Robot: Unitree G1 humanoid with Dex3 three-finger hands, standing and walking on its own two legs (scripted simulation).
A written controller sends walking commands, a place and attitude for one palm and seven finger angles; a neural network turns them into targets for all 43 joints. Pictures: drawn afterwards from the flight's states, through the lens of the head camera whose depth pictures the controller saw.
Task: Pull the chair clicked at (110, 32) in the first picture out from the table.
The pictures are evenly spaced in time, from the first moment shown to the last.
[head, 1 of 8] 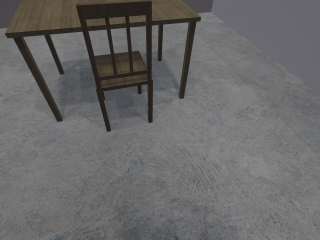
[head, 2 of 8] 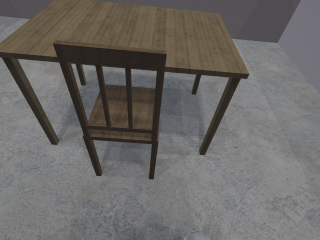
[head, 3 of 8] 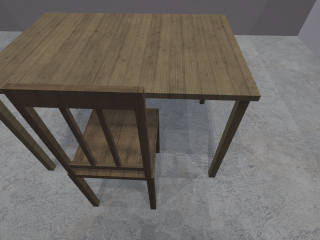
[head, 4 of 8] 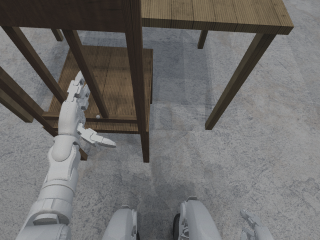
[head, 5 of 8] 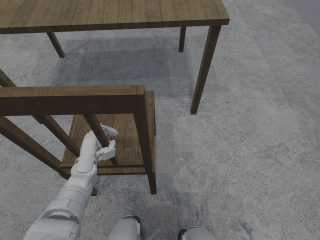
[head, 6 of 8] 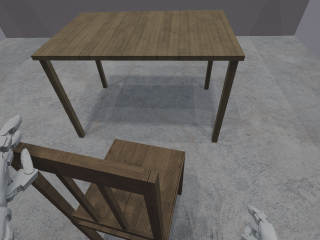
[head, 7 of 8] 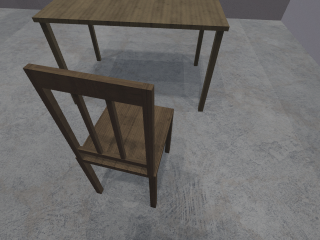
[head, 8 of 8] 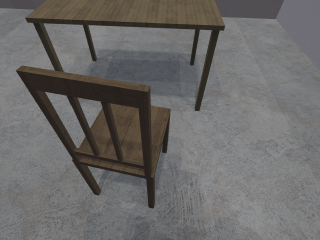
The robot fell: no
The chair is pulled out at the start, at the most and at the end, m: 0.00 0.60 0.59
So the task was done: yes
